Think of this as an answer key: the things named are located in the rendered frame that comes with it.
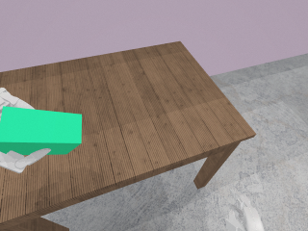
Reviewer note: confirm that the right robot hand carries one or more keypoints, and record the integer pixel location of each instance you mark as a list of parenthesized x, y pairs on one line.
[(248, 218)]

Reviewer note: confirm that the sponge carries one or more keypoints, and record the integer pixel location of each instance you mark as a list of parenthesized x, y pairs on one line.
[(25, 131)]

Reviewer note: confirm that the table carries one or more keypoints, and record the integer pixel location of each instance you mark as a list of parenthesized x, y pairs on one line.
[(145, 111)]

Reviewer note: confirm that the left robot hand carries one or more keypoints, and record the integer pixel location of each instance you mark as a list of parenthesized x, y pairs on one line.
[(12, 160)]

